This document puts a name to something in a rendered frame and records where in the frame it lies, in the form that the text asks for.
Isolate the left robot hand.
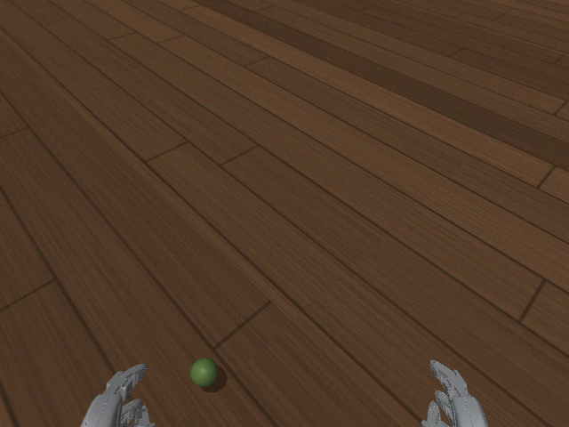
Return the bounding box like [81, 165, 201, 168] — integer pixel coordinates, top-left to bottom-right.
[80, 364, 155, 427]

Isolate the right robot hand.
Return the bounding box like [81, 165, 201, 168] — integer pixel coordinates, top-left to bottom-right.
[421, 360, 489, 427]

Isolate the ball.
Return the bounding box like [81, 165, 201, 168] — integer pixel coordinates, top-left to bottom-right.
[190, 358, 218, 387]

